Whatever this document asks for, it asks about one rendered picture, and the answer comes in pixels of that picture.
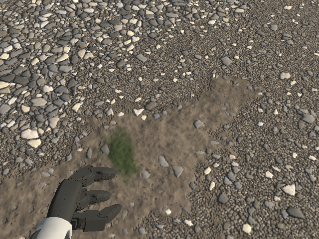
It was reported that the robot left forearm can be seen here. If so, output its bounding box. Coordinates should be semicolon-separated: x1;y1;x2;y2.
29;217;73;239

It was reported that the robot left hand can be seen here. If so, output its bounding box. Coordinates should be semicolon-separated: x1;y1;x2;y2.
46;164;123;232

